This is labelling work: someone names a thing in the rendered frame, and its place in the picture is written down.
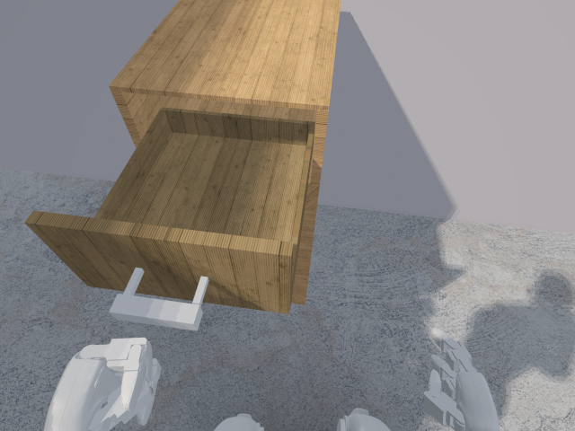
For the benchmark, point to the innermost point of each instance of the drawer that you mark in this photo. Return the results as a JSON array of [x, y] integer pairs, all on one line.
[[205, 194]]

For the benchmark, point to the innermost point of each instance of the left robot hand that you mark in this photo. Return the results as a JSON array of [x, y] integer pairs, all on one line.
[[118, 373]]

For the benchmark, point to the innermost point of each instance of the cabinet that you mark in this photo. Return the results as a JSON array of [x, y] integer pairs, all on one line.
[[264, 58]]

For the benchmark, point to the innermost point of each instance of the right robot hand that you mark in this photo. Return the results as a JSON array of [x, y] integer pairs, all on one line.
[[467, 389]]

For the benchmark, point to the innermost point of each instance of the robot right shin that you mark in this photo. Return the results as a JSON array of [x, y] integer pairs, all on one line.
[[359, 411]]

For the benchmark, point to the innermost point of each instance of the handle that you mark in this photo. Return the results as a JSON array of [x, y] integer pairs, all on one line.
[[186, 316]]

